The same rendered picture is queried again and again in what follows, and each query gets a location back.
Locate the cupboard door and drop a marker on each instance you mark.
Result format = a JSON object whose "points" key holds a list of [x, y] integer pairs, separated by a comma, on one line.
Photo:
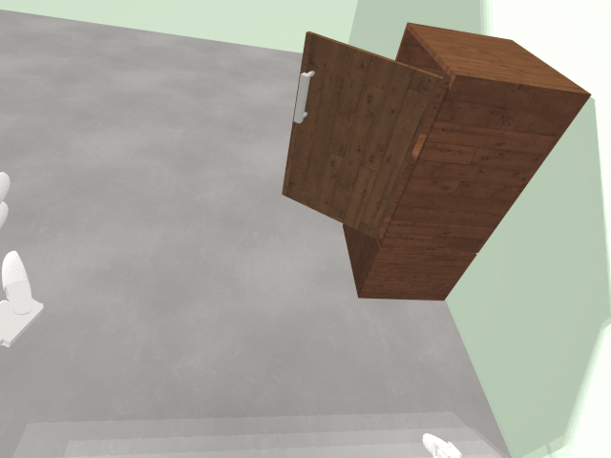
{"points": [[365, 113]]}

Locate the handle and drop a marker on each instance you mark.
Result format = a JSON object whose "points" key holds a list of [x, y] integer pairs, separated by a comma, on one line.
{"points": [[301, 97]]}

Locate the left robot hand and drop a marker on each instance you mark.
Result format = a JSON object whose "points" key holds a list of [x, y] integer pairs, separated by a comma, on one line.
{"points": [[21, 310]]}

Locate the right robot hand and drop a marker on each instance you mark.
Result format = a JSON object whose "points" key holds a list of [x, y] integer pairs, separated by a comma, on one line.
{"points": [[440, 449]]}

